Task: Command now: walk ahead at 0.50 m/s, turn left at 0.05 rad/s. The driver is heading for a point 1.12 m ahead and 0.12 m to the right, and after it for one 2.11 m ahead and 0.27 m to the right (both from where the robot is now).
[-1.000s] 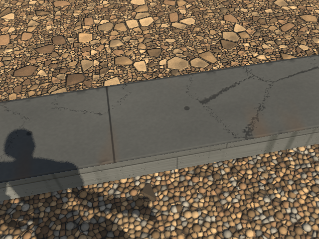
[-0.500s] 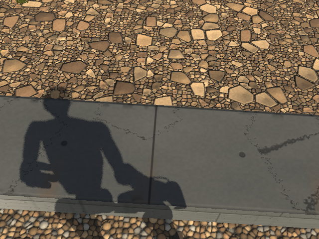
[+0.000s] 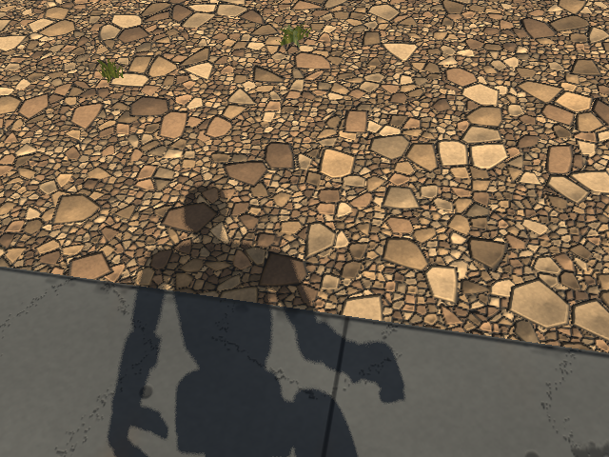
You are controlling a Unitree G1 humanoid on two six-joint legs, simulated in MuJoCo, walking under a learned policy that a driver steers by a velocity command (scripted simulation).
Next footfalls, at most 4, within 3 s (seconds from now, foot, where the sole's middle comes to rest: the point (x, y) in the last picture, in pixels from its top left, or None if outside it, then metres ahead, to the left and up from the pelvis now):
0.34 left None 0.43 0.18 -0.64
1.00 right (362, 311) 0.78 -0.03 -0.64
1.46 left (305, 204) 1.11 0.11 -0.64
2.00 right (444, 179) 1.20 -0.26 -0.64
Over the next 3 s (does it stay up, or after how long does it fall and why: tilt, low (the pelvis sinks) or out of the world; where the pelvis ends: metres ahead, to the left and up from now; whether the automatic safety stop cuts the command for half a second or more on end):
stays up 1.65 -0.30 0.12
